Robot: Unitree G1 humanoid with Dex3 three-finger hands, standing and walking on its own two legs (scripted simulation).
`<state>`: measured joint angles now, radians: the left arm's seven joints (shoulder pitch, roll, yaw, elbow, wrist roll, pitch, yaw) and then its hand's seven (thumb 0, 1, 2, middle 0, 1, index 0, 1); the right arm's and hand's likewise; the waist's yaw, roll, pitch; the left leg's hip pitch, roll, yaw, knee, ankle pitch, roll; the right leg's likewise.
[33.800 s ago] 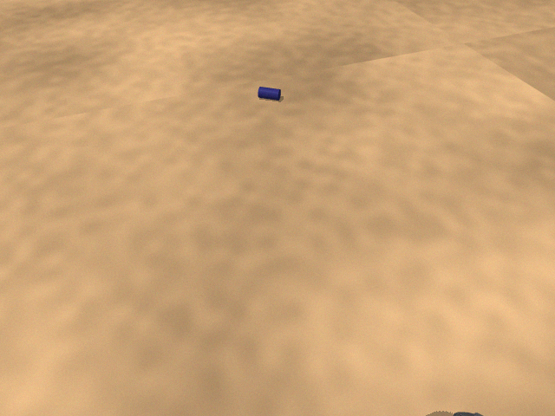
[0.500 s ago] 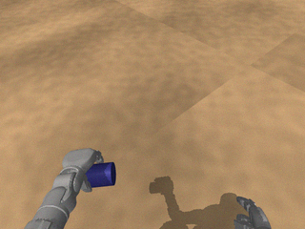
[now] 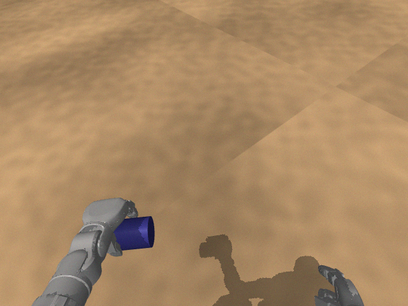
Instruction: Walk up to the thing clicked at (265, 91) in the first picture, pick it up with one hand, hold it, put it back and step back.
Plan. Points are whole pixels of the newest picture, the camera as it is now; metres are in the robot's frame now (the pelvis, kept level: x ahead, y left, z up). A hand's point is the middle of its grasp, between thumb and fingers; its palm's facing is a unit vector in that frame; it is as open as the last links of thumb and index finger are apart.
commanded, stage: crouch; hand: left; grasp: from above
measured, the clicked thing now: (122, 234) +0.30 +0.22 -0.09
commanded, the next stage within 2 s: lower in 1.94 s
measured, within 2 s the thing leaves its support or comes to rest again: neither
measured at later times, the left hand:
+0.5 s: hand (124, 246) +0.29 +0.22 -0.14, palm faces -0.49 +0.00 -0.87, open 9.4 cm
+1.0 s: hand (148, 252) +0.34 +0.23 -0.39, palm faces -0.46 +0.01 -0.89, open 9.5 cm
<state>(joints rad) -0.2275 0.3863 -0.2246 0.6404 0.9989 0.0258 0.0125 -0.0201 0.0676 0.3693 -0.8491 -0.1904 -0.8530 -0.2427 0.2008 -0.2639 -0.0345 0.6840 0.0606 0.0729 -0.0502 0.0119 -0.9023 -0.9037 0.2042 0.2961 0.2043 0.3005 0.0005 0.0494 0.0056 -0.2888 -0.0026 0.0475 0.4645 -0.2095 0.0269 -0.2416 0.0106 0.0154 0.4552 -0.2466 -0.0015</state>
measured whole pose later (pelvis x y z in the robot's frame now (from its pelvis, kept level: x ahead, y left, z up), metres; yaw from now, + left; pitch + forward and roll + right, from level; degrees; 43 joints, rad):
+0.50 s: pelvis -0.01 +0.00 -0.03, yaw +1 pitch +11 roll -1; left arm -0.36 0.36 -0.19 0.99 1.12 -0.06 0.24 -0.02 0.10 0.32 -0.86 -0.15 -0.87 -0.20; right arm 0.22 -0.27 -0.05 0.70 0.01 0.06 -0.01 0.01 -0.88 -0.90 0.21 0.30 0.21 0.30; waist -0.04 0.01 -0.06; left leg -0.64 0.01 0.02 0.76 -0.31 0.02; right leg -0.59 0.02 -0.01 0.75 -0.36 -0.01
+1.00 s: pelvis -0.07 +0.00 -0.24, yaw -2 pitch +35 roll -4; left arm -0.72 0.47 -0.03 1.28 1.17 -0.08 0.40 -0.02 0.07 0.36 -0.85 -0.21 -0.85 -0.26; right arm 0.23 -0.24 -0.03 0.76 -0.07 -0.03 0.00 0.01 -0.89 -0.90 0.21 0.30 0.21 0.30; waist -0.16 0.05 -0.20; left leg -1.75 0.03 -0.01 1.71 -0.56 0.04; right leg -1.67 0.03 -0.05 1.69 -0.63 -0.01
